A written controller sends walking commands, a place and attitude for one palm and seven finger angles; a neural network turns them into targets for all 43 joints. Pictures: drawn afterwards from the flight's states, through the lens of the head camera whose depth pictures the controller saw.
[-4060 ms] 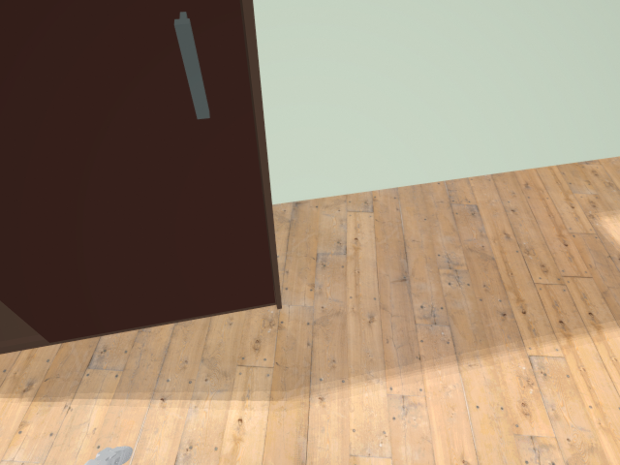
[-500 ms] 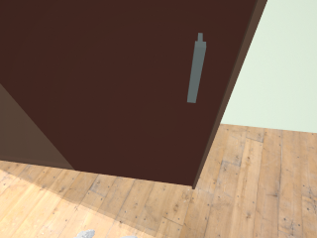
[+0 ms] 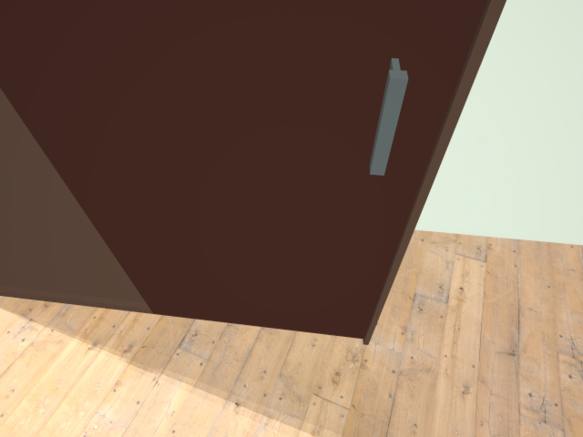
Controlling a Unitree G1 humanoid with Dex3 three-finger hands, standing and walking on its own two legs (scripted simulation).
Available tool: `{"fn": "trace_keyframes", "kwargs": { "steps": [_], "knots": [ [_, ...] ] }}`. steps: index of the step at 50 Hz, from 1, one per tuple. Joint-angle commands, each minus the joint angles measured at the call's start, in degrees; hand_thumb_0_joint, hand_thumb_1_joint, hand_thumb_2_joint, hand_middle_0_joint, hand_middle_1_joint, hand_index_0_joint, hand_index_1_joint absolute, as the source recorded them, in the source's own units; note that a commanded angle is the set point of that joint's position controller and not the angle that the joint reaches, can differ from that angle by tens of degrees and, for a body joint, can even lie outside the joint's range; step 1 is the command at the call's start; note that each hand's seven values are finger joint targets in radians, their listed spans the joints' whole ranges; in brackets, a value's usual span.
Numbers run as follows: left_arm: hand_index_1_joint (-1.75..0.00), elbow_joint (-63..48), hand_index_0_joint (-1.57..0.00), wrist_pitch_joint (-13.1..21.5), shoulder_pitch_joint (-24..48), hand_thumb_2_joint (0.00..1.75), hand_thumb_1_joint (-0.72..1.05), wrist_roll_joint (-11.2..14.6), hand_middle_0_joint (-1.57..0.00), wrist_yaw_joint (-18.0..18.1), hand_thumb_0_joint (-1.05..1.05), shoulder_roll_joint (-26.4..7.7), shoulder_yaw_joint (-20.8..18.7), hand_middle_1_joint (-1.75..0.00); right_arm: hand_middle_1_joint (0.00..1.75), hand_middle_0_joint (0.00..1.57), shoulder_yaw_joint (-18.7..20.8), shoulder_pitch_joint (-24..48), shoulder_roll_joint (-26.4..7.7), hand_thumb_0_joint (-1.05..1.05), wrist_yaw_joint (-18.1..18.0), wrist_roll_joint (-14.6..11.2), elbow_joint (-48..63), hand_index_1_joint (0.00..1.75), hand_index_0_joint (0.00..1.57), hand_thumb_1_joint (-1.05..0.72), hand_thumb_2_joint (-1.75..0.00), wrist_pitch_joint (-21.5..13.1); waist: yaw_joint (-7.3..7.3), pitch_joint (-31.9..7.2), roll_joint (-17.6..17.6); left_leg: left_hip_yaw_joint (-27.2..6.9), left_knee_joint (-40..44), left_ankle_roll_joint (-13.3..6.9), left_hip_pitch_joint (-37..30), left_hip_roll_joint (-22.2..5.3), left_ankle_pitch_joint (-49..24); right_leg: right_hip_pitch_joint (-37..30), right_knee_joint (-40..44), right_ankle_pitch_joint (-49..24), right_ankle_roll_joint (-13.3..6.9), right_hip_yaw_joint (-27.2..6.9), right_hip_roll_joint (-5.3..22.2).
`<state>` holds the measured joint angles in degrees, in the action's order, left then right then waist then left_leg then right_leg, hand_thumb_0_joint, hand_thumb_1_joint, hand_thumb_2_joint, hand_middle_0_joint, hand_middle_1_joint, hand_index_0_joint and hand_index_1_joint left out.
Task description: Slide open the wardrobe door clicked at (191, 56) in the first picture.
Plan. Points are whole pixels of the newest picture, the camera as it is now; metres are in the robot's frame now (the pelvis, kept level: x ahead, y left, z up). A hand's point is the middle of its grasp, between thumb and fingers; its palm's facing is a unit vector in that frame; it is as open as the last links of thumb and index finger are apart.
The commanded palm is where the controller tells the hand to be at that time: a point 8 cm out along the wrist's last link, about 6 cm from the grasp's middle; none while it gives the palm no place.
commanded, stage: come to a stop and stand still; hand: right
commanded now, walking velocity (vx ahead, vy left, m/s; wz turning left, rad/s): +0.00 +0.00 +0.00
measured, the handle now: (385, 119) +0.53 -0.12 +0.17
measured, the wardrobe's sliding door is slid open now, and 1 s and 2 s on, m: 0.00 0.00 0.00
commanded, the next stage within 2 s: look again from close up in 1.08 s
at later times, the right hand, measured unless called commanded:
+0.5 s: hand out of the picture -0.04 -0.17 -0.17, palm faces +0.03 +0.99 -0.16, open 7.4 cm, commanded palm none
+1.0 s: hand out of the picture +0.04 -0.22 -0.16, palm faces +0.01 +0.97 -0.24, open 7.4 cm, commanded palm none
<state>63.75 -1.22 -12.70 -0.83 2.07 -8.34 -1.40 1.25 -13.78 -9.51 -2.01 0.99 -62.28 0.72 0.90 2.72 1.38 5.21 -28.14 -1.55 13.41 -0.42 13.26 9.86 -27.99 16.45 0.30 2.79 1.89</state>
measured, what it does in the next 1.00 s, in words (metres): stands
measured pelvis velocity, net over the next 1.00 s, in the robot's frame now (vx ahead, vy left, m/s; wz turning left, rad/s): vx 0.01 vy -0.03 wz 0.01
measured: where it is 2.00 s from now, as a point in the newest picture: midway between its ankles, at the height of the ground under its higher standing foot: outside the picture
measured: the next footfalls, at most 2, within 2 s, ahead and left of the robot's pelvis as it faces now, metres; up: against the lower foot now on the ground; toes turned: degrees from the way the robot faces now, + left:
none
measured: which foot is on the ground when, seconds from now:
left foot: down 0.00-1.00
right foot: down 0.00-1.00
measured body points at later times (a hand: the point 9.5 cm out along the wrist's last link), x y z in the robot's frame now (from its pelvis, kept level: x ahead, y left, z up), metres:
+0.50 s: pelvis -0.02 -0.01 +0.01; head -0.01 -0.01 +0.46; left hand -0.06 +0.19 -0.16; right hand -0.04 -0.22 -0.16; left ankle +0.02 +0.10 -0.74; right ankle -0.02 -0.12 -0.74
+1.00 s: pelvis +0.01 -0.03 +0.00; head +0.00 -0.02 +0.45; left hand +0.02 +0.20 -0.16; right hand +0.04 -0.27 -0.15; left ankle +0.02 +0.10 -0.74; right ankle -0.02 -0.12 -0.74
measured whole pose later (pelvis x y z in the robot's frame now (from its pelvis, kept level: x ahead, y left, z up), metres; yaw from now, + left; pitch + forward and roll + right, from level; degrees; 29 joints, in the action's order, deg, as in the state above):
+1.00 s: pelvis +0.01 -0.03 +0.00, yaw +0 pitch -2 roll +0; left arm 61.0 1.9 -16.6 -1.1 1.5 -10.5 0.8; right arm -0.1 -14.8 -10.2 -2.0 0.9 -61.3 -1.3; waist -0.2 0.7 -1.2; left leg 3.4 -27.6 0.7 12.3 -3.1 13.4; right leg 7.5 -25.4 16.1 -1.9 4.4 -1.0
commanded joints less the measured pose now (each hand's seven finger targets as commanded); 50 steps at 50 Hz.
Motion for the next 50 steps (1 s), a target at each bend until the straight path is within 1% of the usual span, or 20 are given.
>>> {"fn": "trace_keyframes", "kwargs": {
  "steps": [1,5,10,15,24,25,26,27,28,30,32,34,35,36,37,39,41,43,48,50],
  "knots": [
    [-0.3,-1.5,-0.2,1.6,-0.7,0.9,0.9,-0.1,-0.2,-0.2,0.0,-5.7,-0.1,-0.3,0.3,0.2,0.6,-2.6,-5.0,0.0,0.3,-0.3,0.4,0.3,0.2,-0.9,-0.9,-0.5,1.15,1.8,-7.6,-6.0,7.6,1.5,-5.6,-5.2,-1.5,8.0,13.5,1.8,-1.4,-6.9,6.5],
    [-0.3,-0.6,-0.2,1.3,-4.1,0.9,0.9,-0.2,-0.2,-0.3,0.0,-5.0,-0.1,-0.3,0.3,0.2,0.5,-3.3,-5.0,0.0,0.4,-0.3,-0.8,0.3,0.2,-0.9,-0.9,-0.6,0.56,3.6,-4.1,-7.2,11.2,1.3,-3.0,-5.8,4.7,7.6,13.9,6.7,-1.1,-5.6,4.6],
    [-0.3,0.0,-0.2,1.2,-8.0,0.9,0.9,-0.4,-0.2,-0.3,0.0,-4.3,-0.1,-0.3,0.3,0.2,0.6,-4.3,-4.3,0.0,0.3,-0.2,-1.0,0.3,0.2,-0.9,-0.9,-0.9,-0.35,3.9,-0.2,-8.3,13.0,1.3,0.1,-5.9,9.2,6.6,12.4,6.3,-1.3,-4.5,3.7],
    [-0.3,0.5,-0.2,1.4,-9.9,0.9,0.9,-0.3,-0.2,-0.3,0.0,-3.6,0.1,-0.3,0.3,0.2,0.6,-5.8,-3.5,0.0,0.2,-0.2,-1.2,0.3,0.2,-0.9,-0.9,-1.2,-0.53,3.2,-0.7,-8.6,12.5,1.0,0.7,-6.0,8.8,6.8,11.7,5.4,-1.4,-4.3,3.5],
    [-0.3,1.0,-0.2,2.0,-11.2,0.9,0.9,-0.1,-0.2,-0.1,0.0,-2.7,0.3,-0.3,0.3,0.2,0.3,-7.4,-2.3,0.0,-0.1,-0.2,-1.9,0.3,0.2,-0.9,-0.9,-1.6,-0.64,2.9,-1.2,-8.1,10.8,0.7,0.7,-5.9,4.4,6.3,11.1,2.4,-1.6,-4.4,3.9],
    [-0.3,-3.0,-0.2,2.8,-3.5,0.9,0.9,0.1,-0.2,-1.0,0.0,-5.1,0.6,-0.3,0.3,0.2,-1.0,-11.1,-3.6,0.0,-2.3,0.4,-3.1,0.3,0.2,-0.9,-0.9,-2.5,1.59,3.8,-5.8,-7.9,6.9,-0.1,1.0,-8.0,-6.2,7.9,0.4,-1.6,0.4,-0.4,4.6],
    [-0.3,-4.4,-0.2,2.3,-7.8,0.9,0.9,0.0,-0.2,-1.2,0.0,-2.2,0.7,-0.3,0.3,0.2,-0.4,-8.7,-6.5,0.0,-1.6,0.1,-0.7,0.3,0.2,-0.9,-0.9,-3.0,-1.73,-3.3,-6.3,-11.7,8.7,-1.9,1.2,-9.7,7.6,5.7,0.0,3.3,0.2,-2.1,0.8],
    [-0.3,-4.1,-0.2,2.4,-9.8,0.9,0.9,-0.7,-0.2,-1.6,0.0,-1.9,1.2,-0.3,0.3,0.2,0.0,-7.1,-7.3,0.0,-1.1,0.0,0.6,0.3,0.2,-0.9,-0.9,-3.7,-2.18,-5.2,-5.1,-11.7,8.4,-2.9,2.8,-10.3,8.5,3.1,-1.2,0.7,0.0,-1.9,0.6],
    [-0.3,-4.6,-0.2,2.7,-11.8,0.9,0.9,-0.4,-0.2,-1.4,0.0,-2.2,1.0,-0.3,0.3,0.2,0.0,-5.6,-6.4,0.0,-0.8,0.1,1.1,0.3,0.2,-0.9,-0.9,-3.5,-3.15,-4.4,-3.5,-9.9,7.3,-2.7,5.4,-9.4,11.9,2.6,0.7,0.9,-0.5,-3.0,1.5],
    [-0.3,-5.1,-0.2,3.1,-11.7,0.9,0.9,-0.4,-0.2,-1.0,0.0,-3.2,1.1,-0.3,0.3,0.2,-0.6,-5.7,-3.6,0.0,-0.5,0.0,1.4,0.3,0.2,-0.9,-0.9,-3.0,-2.42,-0.1,-4.7,-7.3,4.5,-1.4,5.1,-5.9,7.8,6.7,5.4,-0.2,-1.8,-6.2,3.7],
    [-0.3,-6.2,-0.2,3.5,-10.7,0.9,0.9,-0.3,-0.2,-0.8,0.0,-4.1,1.1,-0.3,0.3,0.2,-0.8,-6.4,-3.1,0.0,-0.3,0.1,1.5,0.3,0.2,-0.9,-0.9,-2.8,-1.25,2.0,-5.0,-5.7,2.3,-1.0,1.2,-4.7,2.7,10.9,8.4,0.3,-2.6,-8.1,4.6],
    [-0.3,-6.5,-0.2,3.8,-10.1,0.9,0.9,-0.1,-0.2,-0.7,0.0,-5.0,1.1,-0.3,0.3,0.2,-0.8,-6.9,-2.8,0.0,-0.2,-0.1,1.5,0.3,0.2,-0.9,-0.9,-2.8,-0.86,2.1,-2.1,-5.5,2.2,-0.7,-0.8,-4.9,-0.8,10.5,9.3,-1.2,-2.7,-7.8,4.6],
    [-0.3,-6.4,-0.2,3.9,-9.8,0.9,0.9,-0.1,-0.2,-0.6,0.0,-5.5,1.1,-0.3,0.3,0.2,-0.9,-6.9,-2.9,0.0,-0.2,-0.2,1.5,0.3,0.2,-0.9,-0.9,-2.7,-0.73,2.4,-2.2,-5.8,2.5,-0.6,-0.8,-5.0,-1.2,9.9,9.6,-1.2,-2.7,-7.6,4.4],
    [-0.3,-6.2,-0.2,3.9,-9.9,0.9,0.9,-0.1,-0.2,-0.5,0.0,-5.7,1.1,-0.3,0.3,0.2,-0.9,-6.8,-3.0,0.0,-0.2,-0.2,1.6,0.3,0.2,-0.9,-0.9,-2.7,-0.8,2.5,-0.7,-5.9,2.8,-0.5,-0.9,-5.1,-2.2,9.1,9.5,-2.2,-2.7,-7.2,4.3],
    [-0.3,-5.8,-0.2,4.0,-10.0,0.9,0.9,-0.1,-0.2,-0.6,0.0,-5.6,1.1,-0.3,0.3,0.2,-0.8,-6.4,-3.5,0.0,-0.2,-0.1,1.7,0.3,0.2,-0.9,-0.9,-2.8,-0.82,2.3,-1.5,-5.7,2.8,-0.6,-1.7,-5.4,-3.4,8.7,9.4,-4.4,-2.7,-7.0,4.2],
    [-0.3,-5.4,-0.2,4.1,-9.5,0.9,0.9,-0.1,-0.2,-0.5,0.0,-6.4,1.1,-0.3,0.3,0.2,-0.6,-6.0,-4.3,0.0,-0.2,-0.3,1.9,0.3,0.2,-0.9,-0.9,-2.9,-0.81,1.9,-0.3,-6.1,3.1,-0.6,-1.9,-5.8,-5.4,6.7,8.8,-7.5,-2.5,-6.1,3.9],
    [-0.3,-5.3,-0.2,4.1,-9.4,0.9,0.9,-0.1,-0.2,-0.4,0.0,-7.0,1.1,-0.3,0.3,0.2,-0.4,-5.3,-5.0,0.0,-0.2,-0.3,2.4,0.3,0.2,-0.9,-0.9,-2.8,-0.99,1.5,-0.4,-6.0,3.1,-0.6,-2.4,-5.9,-6.5,5.4,8.8,-9.4,-2.4,-5.8,4.0],
    [-0.3,-5.0,-0.2,4.3,-8.6,0.9,0.9,-0.1,-0.2,-0.4,0.0,-7.6,1.0,-0.3,0.3,0.2,-0.2,-4.8,-5.8,0.0,-0.2,-0.3,2.7,0.3,0.2,-0.9,-0.9,-2.9,-0.75,0.7,-2.0,-5.8,2.8,-0.6,-3.5,-6.1,-8.4,4.5,8.7,-12.5,-2.4,-5.6,4.0],
    [-0.3,-4.6,-0.2,3.9,-6.7,0.9,0.9,-0.1,-0.2,-0.5,0.0,-8.3,0.9,-0.3,0.3,0.2,-0.1,-3.6,-6.9,0.0,-0.1,-0.2,3.0,0.3,0.2,-0.9,-0.9,-2.7,-0.76,1.2,-0.6,-6.2,4.0,-0.6,-3.7,-6.4,-8.2,3.8,8.9,-10.8,-2.2,-5.2,3.9],
    [-0.3,-4.3,-0.2,3.9,-6.2,0.9,0.9,-0.1,-0.2,-0.5,0.0,-8.6,0.9,-0.3,0.3,0.2,-0.1,-3.2,-7.3,0.0,-0.1,-0.3,3.1,0.3,0.2,-0.9,-0.9,-2.6,-0.77,0.7,-1.0,-6.3,4.3,-0.6,-4.0,-6.6,-8.4,3.1,9.3,-10.9,-2.1,-5.1,4.0]
  ]
}}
